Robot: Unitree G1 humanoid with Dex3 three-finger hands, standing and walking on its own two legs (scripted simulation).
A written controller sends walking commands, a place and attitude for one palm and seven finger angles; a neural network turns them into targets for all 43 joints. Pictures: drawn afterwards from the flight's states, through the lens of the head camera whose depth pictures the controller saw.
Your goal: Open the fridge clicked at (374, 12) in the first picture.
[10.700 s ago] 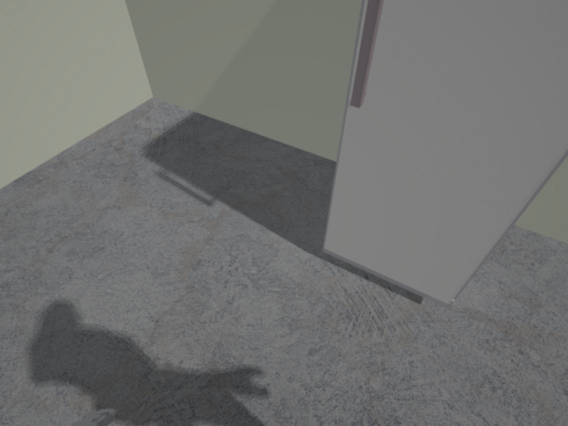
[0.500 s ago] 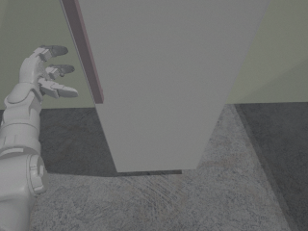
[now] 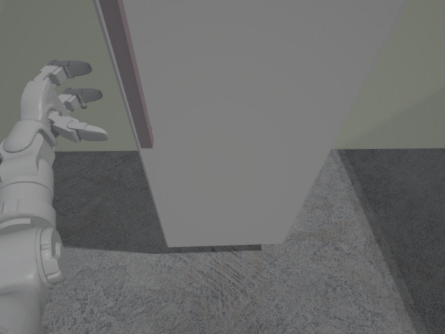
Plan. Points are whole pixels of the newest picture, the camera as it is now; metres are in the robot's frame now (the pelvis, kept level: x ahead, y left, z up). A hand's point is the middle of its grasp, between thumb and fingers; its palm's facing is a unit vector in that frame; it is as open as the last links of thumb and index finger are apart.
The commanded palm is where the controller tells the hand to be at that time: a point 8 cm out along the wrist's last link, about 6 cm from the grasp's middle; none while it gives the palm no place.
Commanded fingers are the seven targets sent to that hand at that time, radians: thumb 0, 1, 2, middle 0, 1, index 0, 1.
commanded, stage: move the hooked fingers beside the handle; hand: left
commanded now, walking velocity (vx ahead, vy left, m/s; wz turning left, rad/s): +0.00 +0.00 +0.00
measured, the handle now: (124, 37) +0.53 +0.16 +0.26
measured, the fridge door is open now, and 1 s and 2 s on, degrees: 0 0 0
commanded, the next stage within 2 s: feel for the door with the fingertips in 0.38 s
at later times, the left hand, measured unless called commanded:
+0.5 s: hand (96, 102) +0.47 +0.22 +0.18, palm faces +0.03 -1.00 +0.00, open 14.0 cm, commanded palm +0.44 +0.27 +0.17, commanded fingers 0.00 -0.50 0.30 -0.30 -1.20 -0.30 -1.20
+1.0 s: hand (113, 102) +0.46 +0.19 +0.18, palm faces +0.08 -1.00 -0.01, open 13.9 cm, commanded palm +0.44 +0.24 +0.17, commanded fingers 0.00 -0.50 0.30 -0.30 -1.20 -0.30 -1.20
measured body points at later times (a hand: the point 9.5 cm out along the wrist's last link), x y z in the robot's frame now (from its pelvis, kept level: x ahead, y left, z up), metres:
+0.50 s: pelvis -0.01 +0.00 +0.00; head +0.04 +0.00 +0.45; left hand +0.46 +0.27 +0.18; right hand +0.04 -0.27 -0.11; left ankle +0.01 +0.11 -0.73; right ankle -0.03 -0.13 -0.73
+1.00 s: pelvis +0.00 -0.02 +0.00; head +0.02 -0.02 +0.45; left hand +0.45 +0.24 +0.18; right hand +0.07 -0.28 -0.11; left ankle +0.01 +0.11 -0.73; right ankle -0.03 -0.13 -0.73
